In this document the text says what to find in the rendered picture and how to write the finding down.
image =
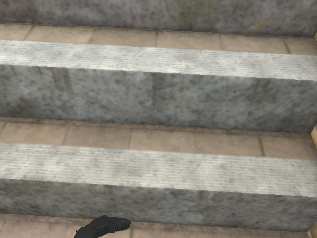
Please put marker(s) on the robot left hand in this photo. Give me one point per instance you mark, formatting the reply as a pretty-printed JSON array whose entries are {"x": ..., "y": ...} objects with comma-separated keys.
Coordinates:
[{"x": 101, "y": 226}]

